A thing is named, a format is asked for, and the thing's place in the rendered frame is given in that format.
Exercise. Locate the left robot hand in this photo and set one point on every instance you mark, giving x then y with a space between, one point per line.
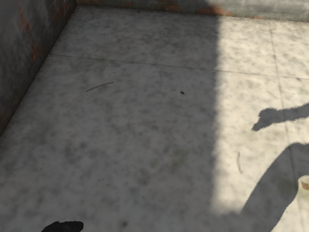
67 226

